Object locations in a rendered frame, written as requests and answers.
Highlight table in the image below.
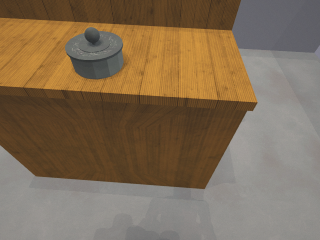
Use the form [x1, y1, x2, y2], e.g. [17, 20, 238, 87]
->
[0, 0, 258, 189]

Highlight knob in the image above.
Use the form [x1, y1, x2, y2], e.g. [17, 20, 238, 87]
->
[84, 27, 100, 43]

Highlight lid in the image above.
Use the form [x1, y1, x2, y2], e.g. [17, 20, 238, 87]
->
[65, 31, 123, 63]

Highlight pot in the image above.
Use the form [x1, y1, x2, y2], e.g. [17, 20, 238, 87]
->
[70, 50, 124, 79]

